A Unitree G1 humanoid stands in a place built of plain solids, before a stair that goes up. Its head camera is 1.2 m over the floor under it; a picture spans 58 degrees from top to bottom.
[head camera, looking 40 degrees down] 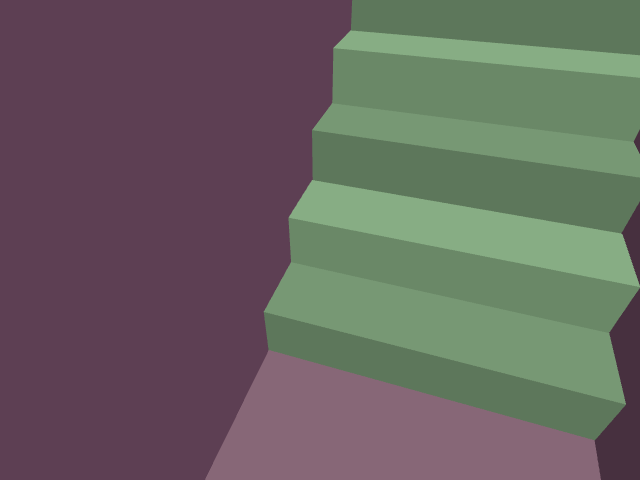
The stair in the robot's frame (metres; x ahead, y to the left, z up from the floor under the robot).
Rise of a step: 0.19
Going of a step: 0.23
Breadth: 0.98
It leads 18 degrees to the right of straight ahead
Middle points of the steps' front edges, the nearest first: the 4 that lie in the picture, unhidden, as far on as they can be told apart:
0.71 -0.30 0.19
0.94 -0.37 0.38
1.16 -0.44 0.57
1.38 -0.51 0.76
